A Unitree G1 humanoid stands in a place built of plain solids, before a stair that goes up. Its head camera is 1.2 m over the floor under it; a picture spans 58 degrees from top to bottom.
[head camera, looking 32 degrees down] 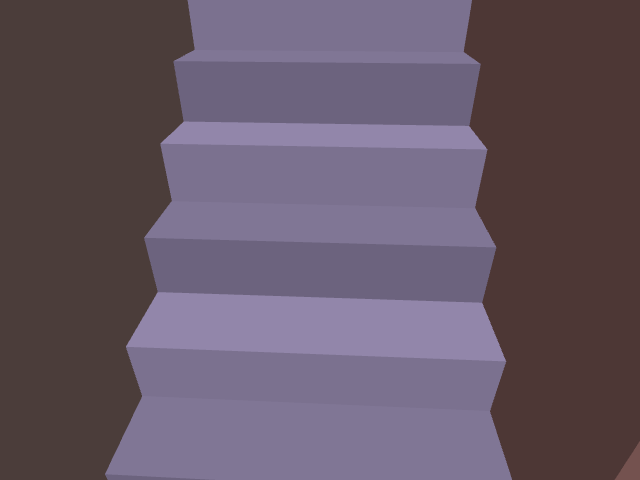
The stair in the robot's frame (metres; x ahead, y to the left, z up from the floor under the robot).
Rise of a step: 0.19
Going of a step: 0.23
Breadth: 0.96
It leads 3 degrees to the right of straight ahead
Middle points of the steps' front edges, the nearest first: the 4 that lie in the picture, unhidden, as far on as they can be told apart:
0.77 0.02 0.38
0.99 0.01 0.57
1.21 0.00 0.76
1.43 -0.01 0.96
